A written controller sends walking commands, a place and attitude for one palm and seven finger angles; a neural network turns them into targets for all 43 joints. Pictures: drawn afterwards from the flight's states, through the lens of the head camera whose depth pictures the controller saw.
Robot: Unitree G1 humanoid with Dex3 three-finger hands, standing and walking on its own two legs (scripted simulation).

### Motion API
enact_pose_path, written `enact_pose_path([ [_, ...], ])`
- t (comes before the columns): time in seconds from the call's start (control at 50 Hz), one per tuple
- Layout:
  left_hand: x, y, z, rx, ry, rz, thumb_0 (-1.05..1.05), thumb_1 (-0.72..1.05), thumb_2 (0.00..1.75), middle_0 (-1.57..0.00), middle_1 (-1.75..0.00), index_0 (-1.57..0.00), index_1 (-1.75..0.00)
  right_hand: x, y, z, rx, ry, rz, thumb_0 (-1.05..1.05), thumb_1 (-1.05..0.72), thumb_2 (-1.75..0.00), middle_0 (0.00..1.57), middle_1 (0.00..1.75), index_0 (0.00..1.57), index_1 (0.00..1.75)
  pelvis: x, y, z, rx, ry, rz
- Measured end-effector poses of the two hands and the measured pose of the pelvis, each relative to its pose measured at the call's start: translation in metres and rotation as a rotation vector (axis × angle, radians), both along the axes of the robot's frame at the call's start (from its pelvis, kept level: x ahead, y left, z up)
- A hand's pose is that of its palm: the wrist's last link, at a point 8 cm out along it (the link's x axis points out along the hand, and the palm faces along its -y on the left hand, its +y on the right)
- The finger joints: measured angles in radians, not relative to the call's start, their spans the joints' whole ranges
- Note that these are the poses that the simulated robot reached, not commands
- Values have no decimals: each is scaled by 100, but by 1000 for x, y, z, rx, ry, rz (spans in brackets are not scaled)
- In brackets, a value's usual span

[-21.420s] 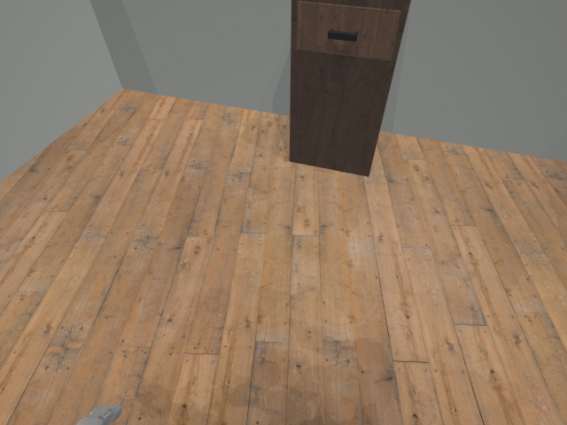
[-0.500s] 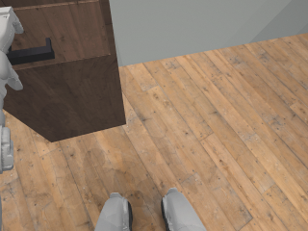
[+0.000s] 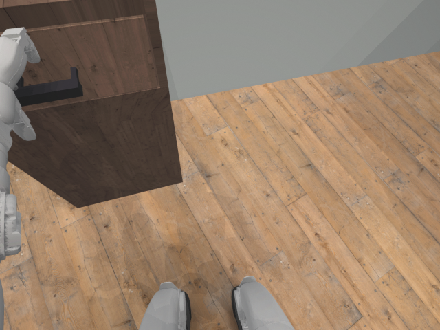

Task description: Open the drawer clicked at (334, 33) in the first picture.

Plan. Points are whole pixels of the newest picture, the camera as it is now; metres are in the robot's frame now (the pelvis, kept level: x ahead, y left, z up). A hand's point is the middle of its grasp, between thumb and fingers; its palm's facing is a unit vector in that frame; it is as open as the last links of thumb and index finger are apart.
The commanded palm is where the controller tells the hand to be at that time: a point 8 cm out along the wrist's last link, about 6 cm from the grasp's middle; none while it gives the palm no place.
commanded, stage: lift the fingers back up to retry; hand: left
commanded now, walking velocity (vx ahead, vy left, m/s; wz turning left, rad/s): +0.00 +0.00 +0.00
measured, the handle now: (47, 84) +0.58 +0.27 +0.02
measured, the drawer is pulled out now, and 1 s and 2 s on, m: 0.00 0.00 0.00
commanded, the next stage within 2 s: re-aim the fingers above the handle in 0.42 s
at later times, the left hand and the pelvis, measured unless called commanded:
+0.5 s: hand (10, 83) +0.53 +0.30 +0.08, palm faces -0.05 -0.02 -1.00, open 13.3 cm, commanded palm +0.53 +0.31 +0.15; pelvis +0.05 -0.01 +0.03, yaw +1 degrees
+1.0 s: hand (3, 80) +0.53 +0.30 +0.09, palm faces -0.06 -0.02 -1.00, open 13.4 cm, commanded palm +0.53 +0.32 +0.15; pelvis +0.05 -0.01 +0.03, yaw +0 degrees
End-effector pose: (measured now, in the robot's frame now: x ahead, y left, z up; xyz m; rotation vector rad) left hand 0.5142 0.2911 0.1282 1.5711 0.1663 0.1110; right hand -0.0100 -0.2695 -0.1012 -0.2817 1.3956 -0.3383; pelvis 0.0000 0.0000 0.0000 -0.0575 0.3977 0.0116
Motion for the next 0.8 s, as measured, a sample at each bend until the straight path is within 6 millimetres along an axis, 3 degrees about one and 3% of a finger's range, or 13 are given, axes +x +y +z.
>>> enact_pose_path([
  [0.18,1,3,5,-17,23,-20,0,-49,30,-41,-122,-38,-122,17,-5,14,5,20,-5,1,-90,-89,21,30,21,30,23,-1,16,1,-22,2],
  [0.56,2,2,8,-28,14,-12,0,-49,30,-46,-123,-42,-122,89,-19,18,24,-43,36,1,-90,-89,21,30,20,30,55,-9,29,12,-47,7],
  [0.68,1,4,12,-22,9,5,0,-49,30,-42,-122,-44,-122,96,-21,17,30,-57,33,1,-90,-89,21,30,20,30,58,-11,30,15,-52,3],
  [0.8,1,6,16,-20,14,15,0,-49,30,-40,-122,-44,-122,91,-20,17,34,-45,23,1,-90,-89,21,30,20,30,58,-12,31,17,-59,1],
])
